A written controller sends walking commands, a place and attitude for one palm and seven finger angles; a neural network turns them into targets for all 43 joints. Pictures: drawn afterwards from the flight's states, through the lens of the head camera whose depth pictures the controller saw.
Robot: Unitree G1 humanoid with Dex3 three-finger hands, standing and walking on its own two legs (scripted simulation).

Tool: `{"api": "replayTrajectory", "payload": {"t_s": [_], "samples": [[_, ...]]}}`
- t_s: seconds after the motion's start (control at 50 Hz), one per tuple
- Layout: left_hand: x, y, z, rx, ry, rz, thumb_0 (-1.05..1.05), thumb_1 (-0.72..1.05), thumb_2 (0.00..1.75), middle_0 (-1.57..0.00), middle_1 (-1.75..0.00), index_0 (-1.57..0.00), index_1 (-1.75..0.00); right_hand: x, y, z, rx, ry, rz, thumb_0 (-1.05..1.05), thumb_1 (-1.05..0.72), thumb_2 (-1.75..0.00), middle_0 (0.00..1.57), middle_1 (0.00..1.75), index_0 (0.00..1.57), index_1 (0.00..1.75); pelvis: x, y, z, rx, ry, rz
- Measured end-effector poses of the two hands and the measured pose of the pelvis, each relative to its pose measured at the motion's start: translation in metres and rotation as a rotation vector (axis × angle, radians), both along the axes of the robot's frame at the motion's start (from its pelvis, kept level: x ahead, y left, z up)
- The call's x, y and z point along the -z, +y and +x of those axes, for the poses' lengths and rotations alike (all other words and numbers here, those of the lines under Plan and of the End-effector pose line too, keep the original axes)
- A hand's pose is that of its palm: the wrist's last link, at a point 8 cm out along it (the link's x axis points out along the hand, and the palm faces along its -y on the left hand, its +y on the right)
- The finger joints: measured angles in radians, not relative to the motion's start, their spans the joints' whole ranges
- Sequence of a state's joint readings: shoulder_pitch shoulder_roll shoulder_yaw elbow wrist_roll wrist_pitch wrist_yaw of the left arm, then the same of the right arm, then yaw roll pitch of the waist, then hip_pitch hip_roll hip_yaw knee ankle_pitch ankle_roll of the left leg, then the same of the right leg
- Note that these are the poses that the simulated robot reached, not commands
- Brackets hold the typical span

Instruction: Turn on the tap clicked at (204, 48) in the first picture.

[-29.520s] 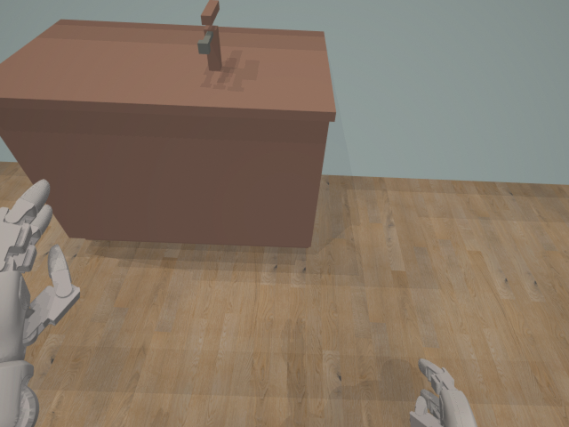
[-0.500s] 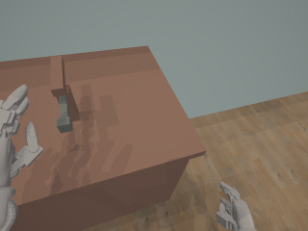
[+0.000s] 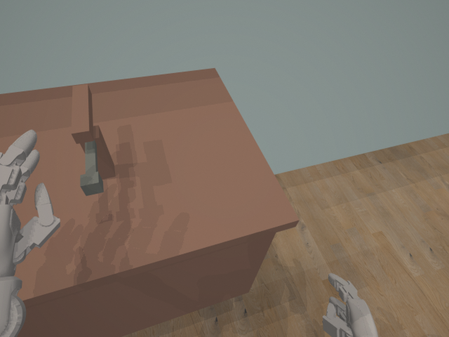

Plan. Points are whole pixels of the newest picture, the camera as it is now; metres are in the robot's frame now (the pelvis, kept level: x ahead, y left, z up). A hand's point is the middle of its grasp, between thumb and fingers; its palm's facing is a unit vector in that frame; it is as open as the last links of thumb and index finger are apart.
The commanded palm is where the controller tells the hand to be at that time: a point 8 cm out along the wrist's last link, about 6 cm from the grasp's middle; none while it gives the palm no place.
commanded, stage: shuffle to correct the standing spot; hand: left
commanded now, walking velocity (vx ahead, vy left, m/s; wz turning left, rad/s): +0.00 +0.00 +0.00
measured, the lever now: (92, 183) +0.32 +0.26 +0.09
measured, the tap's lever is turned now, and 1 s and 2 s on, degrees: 0 0 0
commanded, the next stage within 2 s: none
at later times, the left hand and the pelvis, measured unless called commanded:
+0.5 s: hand (85, 216) +0.23 +0.21 +0.16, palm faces +0.32 -0.87 -0.38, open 7.4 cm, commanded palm +0.16 +0.25 +0.17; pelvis +0.00 -0.03 +0.00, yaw -1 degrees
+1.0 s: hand (120, 225) +0.22 +0.16 +0.16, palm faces +0.31 -0.87 -0.39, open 7.4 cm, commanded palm +0.16 +0.21 +0.17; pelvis +0.00 -0.07 -0.01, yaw +0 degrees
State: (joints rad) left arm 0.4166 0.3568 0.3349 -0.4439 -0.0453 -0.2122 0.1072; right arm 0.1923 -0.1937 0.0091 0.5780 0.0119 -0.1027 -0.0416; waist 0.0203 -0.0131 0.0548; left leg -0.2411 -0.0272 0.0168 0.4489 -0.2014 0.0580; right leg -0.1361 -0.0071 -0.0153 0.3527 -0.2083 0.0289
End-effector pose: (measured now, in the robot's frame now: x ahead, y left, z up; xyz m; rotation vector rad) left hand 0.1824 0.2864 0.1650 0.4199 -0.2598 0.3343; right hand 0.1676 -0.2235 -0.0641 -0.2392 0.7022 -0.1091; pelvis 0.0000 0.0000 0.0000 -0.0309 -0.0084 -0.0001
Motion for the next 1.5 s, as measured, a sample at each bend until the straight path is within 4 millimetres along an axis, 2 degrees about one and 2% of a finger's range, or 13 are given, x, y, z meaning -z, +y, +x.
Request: {"api": "replayTrajectory", "payload": {"t_s": [0.26,0.4,0.5,0.76,0.92,1.08,1.3,1.5], "samples": [[-0.003,-0.002,0.005,0.000,0.000,0.011,0.01,0.89,0.89,-0.21,-0.30,-0.21,-0.30,0.003,-0.002,-0.001,0.010,0.021,0.013,0.01,-0.90,-0.90,0.20,0.30,0.20,0.30,0.000,-0.005,0.002,0.006,0.005,0.010],[-0.005,-0.019,0.010,0.023,-0.002,0.010,0.01,0.89,0.89,-0.20,-0.30,-0.21,-0.30,0.003,-0.009,0.000,0.006,0.021,0.039,0.01,-0.90,-0.90,0.20,0.30,0.21,0.30,0.000,-0.017,0.000,0.009,0.010,0.010],[-0.006,-0.034,0.010,0.043,0.019,0.022,0.01,0.89,0.89,-0.21,-0.30,-0.21,-0.30,0.005,-0.023,0.000,0.016,0.023,0.044,0.01,-0.90,-0.90,0.20,0.30,0.21,0.30,0.001,-0.030,0.001,0.013,0.015,0.006],[-0.009,-0.068,0.007,0.048,0.025,0.025,0.01,0.89,0.89,-0.21,-0.30,-0.21,-0.30,0.010,-0.075,-0.005,0.061,0.032,0.006,0.01,-0.90,-0.90,0.20,0.30,0.20,0.30,0.006,-0.061,0.003,0.011,0.010,0.004],[-0.009,-0.082,0.005,0.068,0.021,0.037,0.01,0.89,0.89,-0.21,-0.30,-0.21,-0.30,0.014,-0.094,-0.011,0.094,0.028,-0.001,0.01,-0.90,-0.90,0.20,0.30,0.20,0.30,0.010,-0.073,0.003,0.006,0.007,0.004],[-0.003,-0.078,0.004,0.053,0.031,0.019,0.01,0.89,0.89,-0.21,-0.30,-0.21,-0.30,0.017,-0.092,-0.018,0.094,0.062,-0.012,0.01,-0.90,-0.90,0.20,0.30,0.20,0.30,0.011,-0.073,0.004,0.007,0.008,0.009],[-0.012,-0.080,0.003,0.084,0.024,0.068,0.01,0.89,0.89,-0.21,-0.30,-0.21,-0.30,0.017,-0.076,-0.013,0.060,0.046,0.026,0.01,-0.90,-0.90,0.20,0.30,0.20,0.30,0.009,-0.071,-0.002,0.006,0.012,0.001],[-0.004,-0.070,-0.003,0.054,0.044,0.030,0.01,0.89,0.89,-0.21,-0.30,-0.21,-0.30,0.017,-0.076,-0.017,0.069,0.055,0.005,0.01,-0.90,-0.90,0.20,0.30,0.20,0.30,0.011,-0.067,-0.001,0.004,0.011,0.004]]}}
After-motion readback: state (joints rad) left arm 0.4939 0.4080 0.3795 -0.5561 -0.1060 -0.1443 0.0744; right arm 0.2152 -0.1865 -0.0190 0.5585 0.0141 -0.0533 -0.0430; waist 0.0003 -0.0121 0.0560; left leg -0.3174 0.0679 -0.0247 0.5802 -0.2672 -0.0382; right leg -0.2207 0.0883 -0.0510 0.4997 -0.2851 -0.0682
